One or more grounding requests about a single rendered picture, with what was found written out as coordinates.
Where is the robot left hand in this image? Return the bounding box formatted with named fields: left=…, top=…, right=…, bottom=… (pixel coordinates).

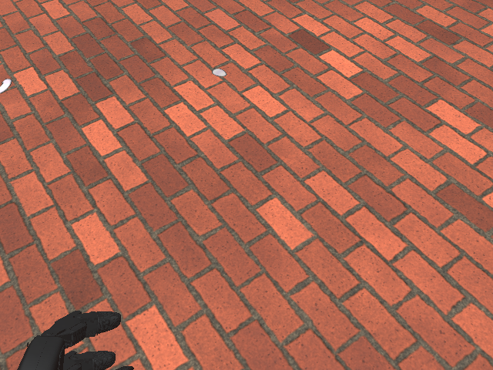
left=17, top=311, right=134, bottom=370

